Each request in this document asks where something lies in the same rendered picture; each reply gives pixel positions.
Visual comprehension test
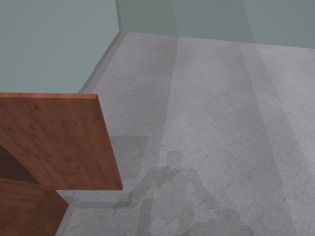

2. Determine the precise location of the cupboard door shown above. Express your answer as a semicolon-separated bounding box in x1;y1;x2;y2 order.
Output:
0;92;123;191

